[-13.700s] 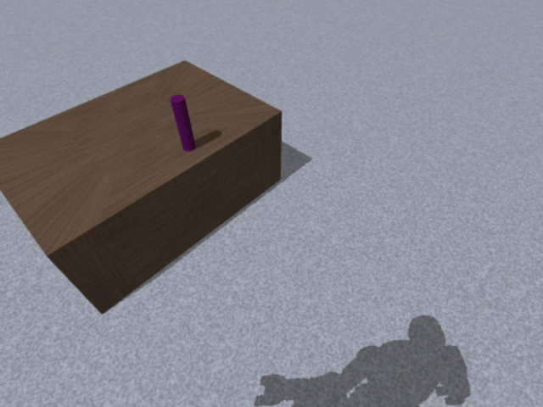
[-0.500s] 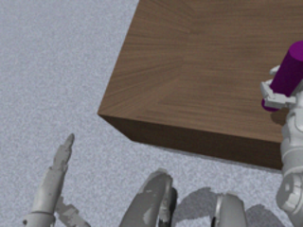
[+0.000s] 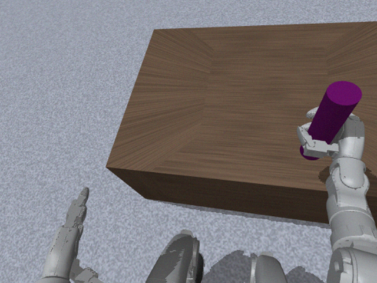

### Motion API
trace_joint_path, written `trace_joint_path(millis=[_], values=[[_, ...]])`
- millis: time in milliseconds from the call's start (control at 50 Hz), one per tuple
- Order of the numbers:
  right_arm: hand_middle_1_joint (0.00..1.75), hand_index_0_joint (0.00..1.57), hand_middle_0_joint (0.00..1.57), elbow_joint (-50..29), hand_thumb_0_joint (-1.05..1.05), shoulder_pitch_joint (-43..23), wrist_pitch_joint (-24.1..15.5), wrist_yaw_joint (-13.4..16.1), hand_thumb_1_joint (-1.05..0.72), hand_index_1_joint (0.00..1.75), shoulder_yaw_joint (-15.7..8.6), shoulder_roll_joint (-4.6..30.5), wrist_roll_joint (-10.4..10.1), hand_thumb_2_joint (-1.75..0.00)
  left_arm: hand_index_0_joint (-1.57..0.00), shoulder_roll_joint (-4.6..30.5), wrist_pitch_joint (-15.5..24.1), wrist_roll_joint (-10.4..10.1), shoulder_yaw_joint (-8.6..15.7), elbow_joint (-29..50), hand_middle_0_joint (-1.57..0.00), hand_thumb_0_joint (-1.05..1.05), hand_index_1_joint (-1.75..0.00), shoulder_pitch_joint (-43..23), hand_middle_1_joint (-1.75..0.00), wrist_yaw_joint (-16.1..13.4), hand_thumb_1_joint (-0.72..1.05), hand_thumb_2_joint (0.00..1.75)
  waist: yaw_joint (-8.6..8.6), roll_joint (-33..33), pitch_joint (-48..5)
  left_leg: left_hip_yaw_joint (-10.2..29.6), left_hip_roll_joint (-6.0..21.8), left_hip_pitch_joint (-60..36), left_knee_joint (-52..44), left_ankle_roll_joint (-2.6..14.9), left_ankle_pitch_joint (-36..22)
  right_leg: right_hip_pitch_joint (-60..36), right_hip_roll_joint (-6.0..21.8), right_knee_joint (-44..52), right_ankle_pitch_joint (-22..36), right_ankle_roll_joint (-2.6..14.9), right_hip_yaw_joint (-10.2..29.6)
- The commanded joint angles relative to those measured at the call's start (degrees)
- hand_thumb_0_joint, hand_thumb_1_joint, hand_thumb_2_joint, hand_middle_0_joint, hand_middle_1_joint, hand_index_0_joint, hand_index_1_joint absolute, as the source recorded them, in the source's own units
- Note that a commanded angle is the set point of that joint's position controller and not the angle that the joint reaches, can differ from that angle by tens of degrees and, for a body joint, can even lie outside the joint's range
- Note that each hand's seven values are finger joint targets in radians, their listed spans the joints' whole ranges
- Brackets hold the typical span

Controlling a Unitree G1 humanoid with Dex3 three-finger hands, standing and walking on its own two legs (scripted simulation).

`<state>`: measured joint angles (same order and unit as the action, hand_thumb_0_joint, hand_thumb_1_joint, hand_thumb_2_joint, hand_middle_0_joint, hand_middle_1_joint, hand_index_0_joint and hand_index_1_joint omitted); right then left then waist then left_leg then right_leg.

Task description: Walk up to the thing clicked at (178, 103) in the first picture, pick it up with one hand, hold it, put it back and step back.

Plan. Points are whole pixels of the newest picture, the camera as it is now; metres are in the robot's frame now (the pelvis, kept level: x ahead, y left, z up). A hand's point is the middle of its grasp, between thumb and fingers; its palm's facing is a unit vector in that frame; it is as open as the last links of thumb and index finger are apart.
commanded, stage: lift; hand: right
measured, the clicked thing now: (324, 127) +0.45 -0.18 +0.02
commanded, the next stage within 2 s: hold in 1.02 s
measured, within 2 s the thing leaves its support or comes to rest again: neither
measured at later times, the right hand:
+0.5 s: hand (331, 147) +0.38 -0.17 +0.06, palm faces +0.12 +0.99 -0.03, open 6.6 cm
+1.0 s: hand (342, 152) +0.36 -0.17 +0.09, palm faces +0.12 +0.99 -0.02, open 6.6 cm
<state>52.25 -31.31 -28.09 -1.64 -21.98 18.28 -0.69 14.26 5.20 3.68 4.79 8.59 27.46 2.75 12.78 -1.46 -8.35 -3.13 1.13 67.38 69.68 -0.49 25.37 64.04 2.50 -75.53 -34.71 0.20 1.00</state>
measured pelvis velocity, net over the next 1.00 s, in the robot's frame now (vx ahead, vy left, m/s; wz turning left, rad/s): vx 0.02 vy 0.00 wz -0.02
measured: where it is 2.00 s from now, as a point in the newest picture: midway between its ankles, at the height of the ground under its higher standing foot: outside the picture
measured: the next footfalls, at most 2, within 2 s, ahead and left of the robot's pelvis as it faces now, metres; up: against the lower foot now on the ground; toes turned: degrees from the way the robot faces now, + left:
none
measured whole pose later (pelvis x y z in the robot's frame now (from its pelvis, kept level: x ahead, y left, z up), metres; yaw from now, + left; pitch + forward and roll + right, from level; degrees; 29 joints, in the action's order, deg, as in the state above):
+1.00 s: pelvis +0.02 +0.00 +0.06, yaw -1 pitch +11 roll +1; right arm 27.0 -8.7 -20.3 -1.9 -11.1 10.6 -6.5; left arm 12.6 4.4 0.5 4.8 -8.2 24.2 -1.6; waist 4.2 -1.3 -4.5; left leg -1.7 1.9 42.3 52.8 -0.8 21.1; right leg 37.8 1.2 -55.6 -28.4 0.2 -0.8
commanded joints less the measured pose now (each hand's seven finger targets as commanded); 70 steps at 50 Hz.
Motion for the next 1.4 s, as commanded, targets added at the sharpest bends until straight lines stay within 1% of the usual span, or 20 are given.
trace_joint_path(millis=[0, 60, 100, 180, 360, 400, 440, 560, 600, 640, 780, 840, 880, 940, 1000, 1080, 1120, 1240, 1280, 1380], values=[[1.42, 1.38, 1.36, -22.3, 0.0, -22.0, -5.1, 0.9, -0.54, 1.42, -1.6, 13.5, -1.2, -1.3, -0.03, 12.1, 2.5, -0.6, 8.8, 10.2, -0.05, 0.0, -0.05, 0.5, -0.04, -2.3, -0.58, 0.07, -3.12, 11.5, -33.3, 0.8, -2.3, -24.6, -7.9, 1.23, -17.3, -22.3, -1.7, 13.9, 24.7, -0.97, 0.9], [1.4, 1.37, 1.36, -18.2, 0.0, -15.2, -3.6, -0.1, -0.56, 1.4, 3.9, 2.0, -3.4, -1.28, -0.03, 8.4, 2.2, -1.3, 7.2, 3.6, -0.04, 0.0, -0.05, 2.9, -0.04, -2.3, -0.58, 0.07, -1.97, 8.1, -22.5, 0.7, -2.1, -22.7, -9.8, 1.37, -15.4, -18.3, -2.0, 15.9, 21.9, -0.71, 0.9], [1.4, 1.37, 1.36, -22.7, 0.0, -16.4, -3.6, 0.3, -0.55, 1.4, 1.5, 7.2, -2.9, -1.27, -0.03, 11.0, 2.4, -1.5, 8.6, 7.3, -0.04, 0.0, -0.05, -1.1, -0.03, -2.8, -0.59, 0.07, -3.29, 5.4, -26.9, 0.9, -1.9, -27.2, -10.8, 0.92, -16.0, -19.8, -2.1, 16.6, 20.9, -0.34, 0.7], [1.41, 1.38, 1.37, -24.0, 0.0, -13.0, -3.1, -0.8, -0.54, 1.41, 4.5, 2.5, -3.8, -1.28, -0.03, 6.5, 1.7, -1.7, 5.2, 0.5, -0.04, 0.0, -0.05, 2.4, -0.04, -2.8, -0.57, 0.06, -4.64, 6.6, -20.5, 1.7, -1.5, -26.3, -12.8, 0.95, -13.9, -19.2, -2.4, 18.7, 18.5, -0.38, 0.0], [1.41, 1.37, 1.35, -36.3, 0.0, -9.9, -1.9, 0.1, -0.5, 1.41, 5.2, 3.5, -5.0, -1.29, -0.04, 9.2, 1.9, -2.1, 7.7, -0.9, -0.04, 0.0, -0.05, 0.3, -0.04, -4.1, -0.57, 0.05, -6.13, 5.8, -23.0, 1.5, -1.4, -31.2, -15.7, 0.73, -15.4, -26.2, -2.4, 22.0, 20.2, -0.47, -0.2], [1.41, 1.37, 1.35, -33.5, 0.0, -5.0, -1.2, -0.2, -0.51, 1.41, 7.6, 0.0, -5.3, -1.28, -0.03, 6.5, 1.8, -2.3, 4.6, -2.6, -0.04, 0.0, -0.05, -0.1, -0.04, -4.1, -0.57, 0.06, -6.61, 5.6, -19.3, 1.3, -1.3, -30.4, -16.1, 0.79, -15.2, -25.8, -2.3, 23.0, 20.9, -0.66, -0.2], [1.41, 1.37, 1.35, -36.2, 0.0, -6.0, -1.2, 0.2, -0.5, 1.41, 5.6, 2.5, -5.4, -1.28, -0.03, 8.3, 1.9, -2.5, 6.8, -2.1, -0.04, 0.0, -0.05, -1.1, -0.04, -4.6, -0.57, 0.06, -6.92, 4.7, -22.2, 1.7, -1.1, -32.7, -16.7, 0.67, -16.4, -27.3, -2.3, 22.8, 21.4, -0.39, -0.3], [1.43, 1.38, 1.36, -38.0, 0.0, -2.3, 0.0, 0.4, -0.48, 1.43, 7.1, 1.2, -5.7, -1.3, -0.03, 7.4, 1.8, -2.8, 5.3, -2.1, -0.04, 0.0, -0.05, -2.5, -0.04, -4.9, -0.57, 0.06, -8.41, 3.3, -19.4, 1.6, -0.8, -36.1, -19.1, 0.42, -15.8, -28.3, -2.4, 25.4, 20.6, -0.31, -0.5], [1.42, 1.38, 1.36, -33.8, 0.0, 0.6, 0.6, -0.1, -0.49, 1.42, 8.5, -1.1, -5.9, -1.29, -0.03, 5.0, 1.5, -2.8, 3.2, -4.8, -0.04, 0.0, -0.05, -1.2, -0.04, -4.7, -0.57, 0.05, -7.67, 2.7, -16.1, 1.5, -0.9, -35.2, -19.2, 0.43, -17.2, -27.4, -2.5, 25.3, 22.4, -0.31, -0.7], [1.42, 1.37, 1.35, -39.4, 0.0, -2.3, 0.2, 0.1, -0.49, 1.42, 6.4, 2.1, -6.1, -1.3, -0.03, 7.1, 1.7, -2.9, 6.1, -5.7, -0.04, 0.0, -0.05, -1.5, -0.04, -5.1, -0.57, 0.05, -8.11, 4.5, -18.4, 2.3, -0.4, -36.7, -19.7, 0.4, -18.4, -29.0, -2.7, 25.2, 22.7, -0.16, -1.2], [1.4, 1.36, 1.34, -40.6, 0.0, 0.9, 1.0, -0.1, -0.51, 1.4, 8.1, 0.7, -6.7, -1.28, -0.04, 6.7, 2.1, -3.3, 5.1, -6.4, -0.05, 0.0, -0.05, -2.6, -0.04, -5.0, -0.57, 0.05, -8.8, 3.8, -13.5, 1.9, -0.7, -36.8, -22.4, 0.32, -12.8, -29.3, -2.4, 28.7, 16.9, -0.09, -0.9], [1.4, 1.36, 1.34, -42.4, 0.0, 1.1, 1.1, 0.0, -0.52, 1.4, 8.4, 0.2, -6.9, -1.28, -0.04, 7.2, 2.5, -3.4, 5.7, -5.0, -0.05, 0.0, -0.05, -3.0, -0.04, -5.4, -0.57, 0.05, -8.37, 4.2, -16.4, 1.2, -0.9, -37.3, -21.8, 0.46, -15.3, -32.7, -2.0, 29.2, 21.1, -0.6, -0.2], [1.39, 1.35, 1.34, -40.2, 0.0, 3.2, 1.4, -0.3, -0.52, 1.39, 9.2, -0.8, -7.1, -1.28, -0.04, 4.5, 2.3, -3.4, 3.2, -8.1, -0.04, 0.0, -0.05, -1.6, -0.04, -5.2, -0.57, 0.05, -8.64, 3.0, -13.0, 1.5, -0.7, -37.4, -22.4, 0.28, -16.0, -31.2, -2.3, 28.8, 21.2, -0.23, -0.8], [1.42, 1.37, 1.35, -44.5, 0.0, 1.1, 1.3, 0.1, -0.5, 1.42, 7.7, 1.2, -7.2, -1.31, -0.04, 7.5, 2.6, -3.3, 6.2, -7.3, -0.05, 0.0, -0.05, -4.7, -0.05, -5.7, -0.57, 0.05, -9.11, 4.2, -16.6, 1.6, -0.5, -38.9, -22.2, 0.44, -17.6, -33.1, -2.2, 29.1, 23.1, -0.37, -0.7], [1.43, 1.38, 1.36, -44.1, 0.0, 3.1, 1.7, -0.2, -0.54, 1.43, 10.0, -1.0, -7.3, -1.31, -0.04, 4.7, 2.4, -3.4, 3.0, -9.5, -0.05, 0.0, -0.06, -2.3, -0.05, -5.3, -0.57, 0.06, -9.47, 4.7, -14.1, 1.4, -0.6, -39.1, -22.5, 0.46, -18.2, -32.7, -2.3, 29.7, 24.2, -0.62, -0.7], [1.43, 1.38, 1.36, -44.4, 0.0, 2.6, 2.2, -0.1, -0.54, 1.43, 8.8, 0.7, -7.3, -1.32, -0.04, 8.2, 2.4, -3.6, 6.6, -7.9, -0.05, 0.0, -0.06, -4.0, -0.05, -6.0, -0.57, 0.05, -8.57, 4.2, -16.4, 1.3, -0.7, -40.4, -23.3, 0.44, -18.8, -35.8, -2.0, 30.6, 25.4, -0.71, -0.4], [1.41, 1.37, 1.36, -41.0, 0.0, 5.8, 2.9, -0.3, -0.54, 1.41, 9.7, -1.0, -7.6, -1.29, -0.04, 5.3, 2.2, -3.7, 3.9, -11.4, -0.05, 0.0, -0.06, -2.0, -0.05, -5.6, -0.57, 0.06, -9.12, 3.3, -10.8, 1.2, -0.6, -39.5, -24.0, 0.31, -17.9, -33.4, -2.2, 30.9, 24.2, -0.53, -0.7], [1.4, 1.37, 1.35, -43.3, 0.0, 5.8, 3.0, -0.6, -0.53, 1.4, 9.6, -0.7, -7.9, -1.29, -0.04, 5.4, 2.9, -4.0, 4.3, -10.5, -0.05, 0.0, -0.05, -6.4, -0.05, -5.6, -0.57, 0.06, -9.5, 2.0, -11.2, 1.1, -0.5, -40.4, -25.3, 0.22, -14.9, -33.2, -2.1, 32.1, 20.1, -0.18, -0.6], [1.4, 1.36, 1.34, -47.8, 0.0, 4.3, 2.8, -0.6, -0.53, 1.4, 9.4, 0.3, -8.1, -1.29, -0.04, 7.1, 2.9, -4.0, 5.3, -9.7, -0.05, 0.0, -0.05, -7.0, -0.05, -5.8, -0.57, 0.05, -9.94, 3.2, -16.0, 1.3, -0.4, -43.0, -25.2, 0.28, -17.6, -36.3, -2.2, 32.2, 22.8, -0.38, -0.7], [1.42, 1.38, 1.36, -45.7, 0.0, 5.7, 3.7, -0.1, -0.53, 1.42, 8.7, 0.7, -8.4, -1.32, -0.04, 7.2, 2.7, -4.2, 5.4, -12.1, -0.05, 0.0, -0.06, -6.7, -0.05, -6.3, -0.57, 0.06, -9.46, 2.8, -12.9, 1.2, -0.5, -42.0, -26.2, 0.25, -17.3, -36.4, -2.1, 33.1, 22.8, -0.29, -0.7]])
